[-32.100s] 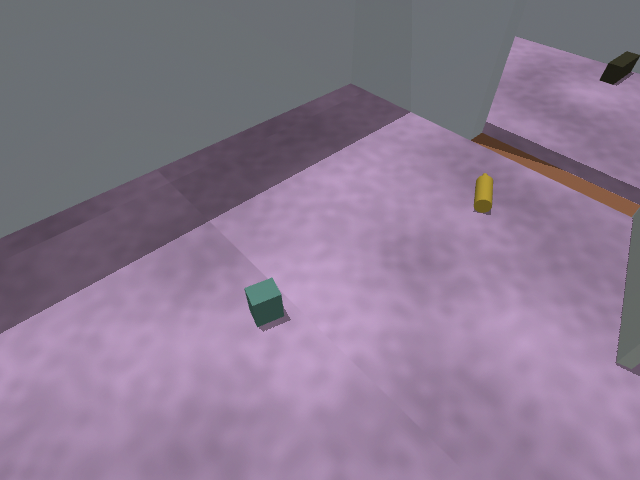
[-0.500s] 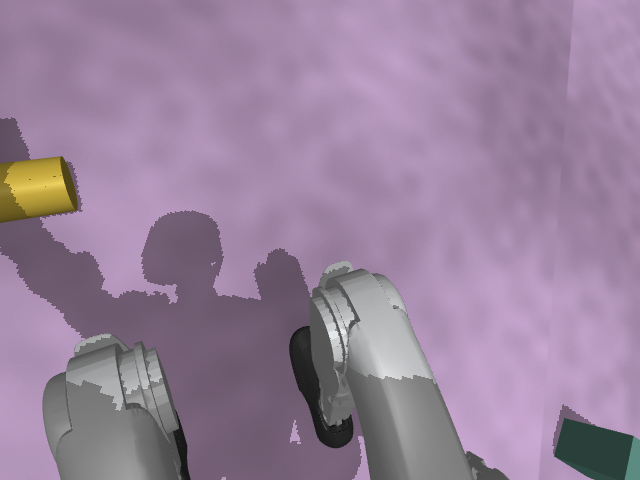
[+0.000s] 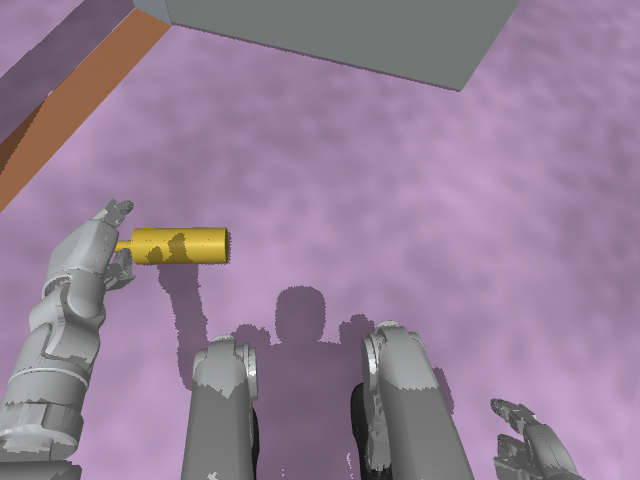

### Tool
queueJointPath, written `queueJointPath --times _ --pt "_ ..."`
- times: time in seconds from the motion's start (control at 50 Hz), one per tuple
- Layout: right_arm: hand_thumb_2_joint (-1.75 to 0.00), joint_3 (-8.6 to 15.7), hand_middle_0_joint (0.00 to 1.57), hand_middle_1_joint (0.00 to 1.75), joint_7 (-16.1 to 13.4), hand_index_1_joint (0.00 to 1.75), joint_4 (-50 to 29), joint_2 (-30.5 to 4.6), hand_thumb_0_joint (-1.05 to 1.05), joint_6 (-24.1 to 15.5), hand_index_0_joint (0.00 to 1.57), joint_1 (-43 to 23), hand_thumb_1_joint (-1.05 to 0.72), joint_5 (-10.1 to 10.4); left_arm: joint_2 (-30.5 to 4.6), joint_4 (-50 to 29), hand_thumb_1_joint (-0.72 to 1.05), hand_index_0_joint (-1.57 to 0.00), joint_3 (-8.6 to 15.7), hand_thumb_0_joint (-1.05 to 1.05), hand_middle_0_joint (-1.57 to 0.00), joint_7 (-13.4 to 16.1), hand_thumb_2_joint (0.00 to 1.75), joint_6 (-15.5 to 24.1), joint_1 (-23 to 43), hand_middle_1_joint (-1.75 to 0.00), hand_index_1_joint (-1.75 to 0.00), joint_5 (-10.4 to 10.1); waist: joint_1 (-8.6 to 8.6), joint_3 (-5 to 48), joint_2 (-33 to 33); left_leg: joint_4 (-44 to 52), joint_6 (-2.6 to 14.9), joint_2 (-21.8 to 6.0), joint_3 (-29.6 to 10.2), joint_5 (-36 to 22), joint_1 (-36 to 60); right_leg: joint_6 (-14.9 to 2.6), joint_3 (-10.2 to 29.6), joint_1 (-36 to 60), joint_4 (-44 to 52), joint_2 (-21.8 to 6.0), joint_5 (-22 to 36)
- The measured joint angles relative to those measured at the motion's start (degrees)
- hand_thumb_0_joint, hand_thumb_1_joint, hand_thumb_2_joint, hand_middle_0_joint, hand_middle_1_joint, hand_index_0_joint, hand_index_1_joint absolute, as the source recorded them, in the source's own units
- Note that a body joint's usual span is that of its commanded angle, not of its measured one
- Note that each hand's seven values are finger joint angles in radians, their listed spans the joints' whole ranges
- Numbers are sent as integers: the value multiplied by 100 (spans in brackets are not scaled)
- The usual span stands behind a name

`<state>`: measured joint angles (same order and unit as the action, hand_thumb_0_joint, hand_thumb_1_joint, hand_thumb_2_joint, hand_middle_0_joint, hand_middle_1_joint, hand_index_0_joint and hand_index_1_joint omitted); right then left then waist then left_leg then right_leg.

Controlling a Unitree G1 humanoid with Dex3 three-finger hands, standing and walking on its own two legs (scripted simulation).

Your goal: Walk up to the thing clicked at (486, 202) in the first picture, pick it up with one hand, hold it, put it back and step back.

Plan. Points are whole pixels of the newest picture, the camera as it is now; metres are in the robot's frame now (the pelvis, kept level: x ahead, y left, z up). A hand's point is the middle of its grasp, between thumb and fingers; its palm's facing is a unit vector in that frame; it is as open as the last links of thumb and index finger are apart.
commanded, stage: home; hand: left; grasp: from above
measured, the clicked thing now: (169, 245) +0.54 +0.28 -0.43
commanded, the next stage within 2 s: none
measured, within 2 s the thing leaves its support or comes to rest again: neither
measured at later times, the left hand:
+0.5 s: hand (91, 343) +0.28 +0.19 +0.09, palm faces +0.07 -0.96 -0.26, open 7.4 cm
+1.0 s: hand out of the picture +0.22 +0.19 +0.20, palm faces +0.14 -0.97 -0.19, open 7.4 cm
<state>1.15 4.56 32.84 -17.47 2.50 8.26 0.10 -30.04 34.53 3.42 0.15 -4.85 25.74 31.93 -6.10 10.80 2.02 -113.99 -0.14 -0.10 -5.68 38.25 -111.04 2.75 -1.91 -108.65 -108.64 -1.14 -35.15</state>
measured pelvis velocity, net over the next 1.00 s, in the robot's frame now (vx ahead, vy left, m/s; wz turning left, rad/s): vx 0.08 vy -0.01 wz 0.09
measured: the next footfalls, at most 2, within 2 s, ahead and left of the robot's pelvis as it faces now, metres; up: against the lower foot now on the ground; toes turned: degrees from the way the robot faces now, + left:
none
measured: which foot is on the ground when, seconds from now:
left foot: down 0.00-1.00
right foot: down 0.00-1.00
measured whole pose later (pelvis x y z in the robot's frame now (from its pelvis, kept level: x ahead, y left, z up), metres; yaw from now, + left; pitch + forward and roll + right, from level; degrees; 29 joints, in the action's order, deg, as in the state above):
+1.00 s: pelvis +0.08 -0.01 +0.25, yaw +5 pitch +10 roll -3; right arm -2.6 -10.9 29.2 -12.2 -13.5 15.7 0.9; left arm -12.8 -7.8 2.1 1.2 -26.3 -29.3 -3.5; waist -2.5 10.1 2.7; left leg -57.9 -0.8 -1.6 -4.3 28.0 -40.3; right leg 1.5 -3.3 -38.0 -53.1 -1.0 -25.4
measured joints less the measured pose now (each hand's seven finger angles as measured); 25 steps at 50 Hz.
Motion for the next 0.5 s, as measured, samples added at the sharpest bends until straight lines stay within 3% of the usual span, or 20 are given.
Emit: queueJointPath --times 0.14,0.3,0.4,0.5 --pt "-90 -49 20 30 -304 30 -113 202 1 -280 20 -371 -91 129 549 -817 86 -21 -64 0 -21 149 89 -500 -970 -30 -31 -1031 153 74 -44 894 -49 -18 39 -124 1101 -45 -13 1060 814 -26 90" --pt "-90 -259 21 30 -645 30 -160 506 1 -583 20 -366 -91 197 1014 -1654 89 -21 -85 1 -21 308 90 -1086 -2072 -30 -30 -2289 163 43 -52 2033 -88 -82 79 -277 2534 -102 -36 2454 1903 -3 231" --pt "-90 -355 21 30 -854 30 -136 587 1 -746 20 -117 -91 220 1247 -2082 89 -21 -49 1 -20 403 90 -1376 -2695 -30 -30 -2841 146 -11 -60 2809 -103 -129 90 -410 3485 -128 -64 3405 2684 24 369" --pt "-90 -423 21 30 -1107 30 -102 591 1 -888 21 248 -91 230 1453 -2480 89 -21 30 1 -20 447 90 -1655 -3285 -30 -30 -3250 125 -41 -66 3595 -109 -165 88 -566 4445 -145 -103 4385 3494 47 531"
